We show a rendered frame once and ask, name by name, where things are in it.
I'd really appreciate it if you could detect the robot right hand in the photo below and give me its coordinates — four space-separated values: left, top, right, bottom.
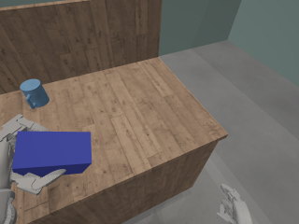
217 184 254 224

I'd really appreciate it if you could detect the left robot forearm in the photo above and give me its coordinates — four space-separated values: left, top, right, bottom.
0 189 18 224

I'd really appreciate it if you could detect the sponge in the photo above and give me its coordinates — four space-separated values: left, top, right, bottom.
12 131 93 177

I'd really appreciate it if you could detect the table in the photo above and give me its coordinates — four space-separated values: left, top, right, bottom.
0 0 228 224

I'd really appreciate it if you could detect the robot left hand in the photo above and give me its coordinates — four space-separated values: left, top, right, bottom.
0 114 66 196

